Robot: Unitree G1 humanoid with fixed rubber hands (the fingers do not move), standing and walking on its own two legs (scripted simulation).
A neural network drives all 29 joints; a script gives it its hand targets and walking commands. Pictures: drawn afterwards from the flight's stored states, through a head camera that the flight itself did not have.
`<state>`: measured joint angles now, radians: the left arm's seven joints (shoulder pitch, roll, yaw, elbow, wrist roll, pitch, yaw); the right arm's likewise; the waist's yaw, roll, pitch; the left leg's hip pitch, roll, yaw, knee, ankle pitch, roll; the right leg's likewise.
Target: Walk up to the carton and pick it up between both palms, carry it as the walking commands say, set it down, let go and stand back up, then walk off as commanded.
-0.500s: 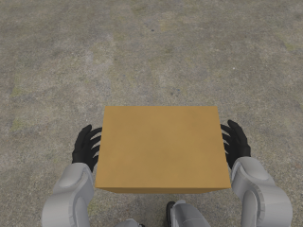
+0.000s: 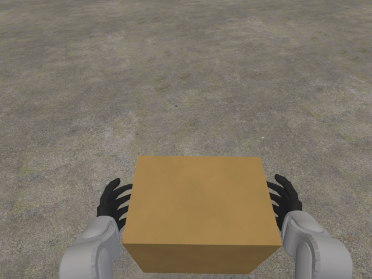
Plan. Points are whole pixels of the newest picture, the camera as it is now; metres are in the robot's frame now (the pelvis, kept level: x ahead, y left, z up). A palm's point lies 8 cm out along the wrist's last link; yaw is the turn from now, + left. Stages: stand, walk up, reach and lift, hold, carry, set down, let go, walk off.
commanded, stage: carry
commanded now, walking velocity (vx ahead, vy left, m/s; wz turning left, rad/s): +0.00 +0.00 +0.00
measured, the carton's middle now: (197, 219) +0.24 -0.01 +0.03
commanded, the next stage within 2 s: hold in 1.46 s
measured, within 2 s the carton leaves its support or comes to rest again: neither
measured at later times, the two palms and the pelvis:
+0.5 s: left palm (104, 255) +0.18 +0.17 +0.04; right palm (283, 250) +0.16 -0.16 +0.05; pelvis -0.06 +0.01 +0.00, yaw +0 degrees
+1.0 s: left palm (114, 227) +0.23 +0.16 +0.04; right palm (275, 222) +0.22 -0.16 +0.04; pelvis -0.03 +0.01 +0.00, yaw +0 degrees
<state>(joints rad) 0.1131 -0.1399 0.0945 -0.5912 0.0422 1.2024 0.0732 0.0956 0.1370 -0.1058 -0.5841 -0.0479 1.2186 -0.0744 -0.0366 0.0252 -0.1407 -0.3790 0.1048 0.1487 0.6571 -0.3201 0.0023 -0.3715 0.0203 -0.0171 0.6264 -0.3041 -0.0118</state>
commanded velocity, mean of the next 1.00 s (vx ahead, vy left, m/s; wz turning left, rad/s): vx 0.00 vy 0.00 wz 0.00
